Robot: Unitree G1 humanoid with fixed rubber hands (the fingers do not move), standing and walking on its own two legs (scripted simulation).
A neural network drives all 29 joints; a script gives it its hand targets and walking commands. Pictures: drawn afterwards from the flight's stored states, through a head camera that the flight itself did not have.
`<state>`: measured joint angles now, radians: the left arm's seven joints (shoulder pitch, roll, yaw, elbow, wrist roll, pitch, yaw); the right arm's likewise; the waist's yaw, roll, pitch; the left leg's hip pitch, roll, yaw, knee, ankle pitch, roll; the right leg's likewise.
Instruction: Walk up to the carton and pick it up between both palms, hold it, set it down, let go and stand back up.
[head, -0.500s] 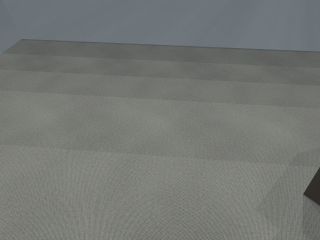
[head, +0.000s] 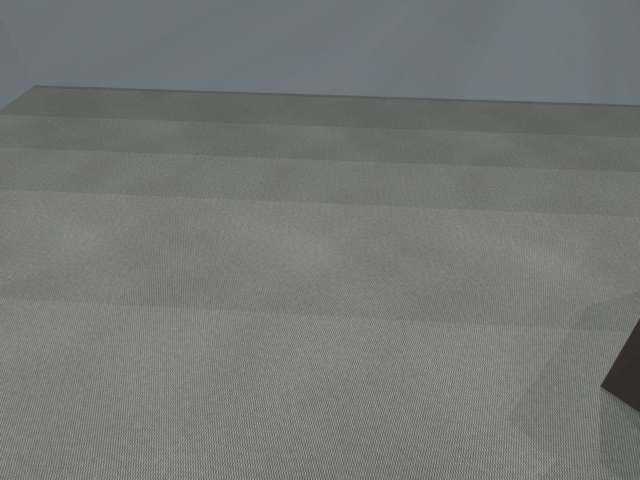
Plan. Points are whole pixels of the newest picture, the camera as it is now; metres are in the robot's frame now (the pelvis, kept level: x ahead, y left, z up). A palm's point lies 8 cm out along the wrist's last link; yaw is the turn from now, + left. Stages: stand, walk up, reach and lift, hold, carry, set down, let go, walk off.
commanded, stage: stand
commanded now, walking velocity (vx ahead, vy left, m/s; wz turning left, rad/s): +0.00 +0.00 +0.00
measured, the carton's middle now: out of the picture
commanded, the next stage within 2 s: walk up in 1.72 s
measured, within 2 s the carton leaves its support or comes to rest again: neither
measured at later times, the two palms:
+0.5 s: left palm out of the picture +0.11 +0.25 -0.10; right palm out of the picture +0.07 -0.26 -0.10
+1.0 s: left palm out of the picture +0.12 +0.25 -0.10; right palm out of the picture +0.06 -0.26 -0.10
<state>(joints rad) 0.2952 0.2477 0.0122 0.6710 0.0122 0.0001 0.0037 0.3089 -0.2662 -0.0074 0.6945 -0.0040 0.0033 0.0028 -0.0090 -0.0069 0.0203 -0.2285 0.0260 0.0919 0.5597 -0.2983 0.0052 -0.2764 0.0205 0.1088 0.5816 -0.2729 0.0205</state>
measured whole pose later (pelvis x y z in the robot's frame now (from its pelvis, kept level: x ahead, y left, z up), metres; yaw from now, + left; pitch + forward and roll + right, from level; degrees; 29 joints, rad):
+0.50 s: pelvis +0.00 +0.00 +0.00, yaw -2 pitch -2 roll +1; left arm 0.30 0.25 0.01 0.67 0.01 0.00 0.00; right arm 0.32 -0.28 0.00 0.69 -0.01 0.01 0.00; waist -0.01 -0.01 0.03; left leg -0.23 0.04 0.12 0.57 -0.31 0.01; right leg -0.29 0.03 0.14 0.59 -0.27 0.02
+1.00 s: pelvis +0.00 +0.00 +0.00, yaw -4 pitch -2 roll +1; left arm 0.29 0.26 0.01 0.68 0.01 0.00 0.01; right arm 0.32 -0.28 0.00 0.70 0.00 0.01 0.00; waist -0.02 -0.01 0.03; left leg -0.22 0.04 0.15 0.57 -0.32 0.01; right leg -0.29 0.04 0.16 0.59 -0.27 0.03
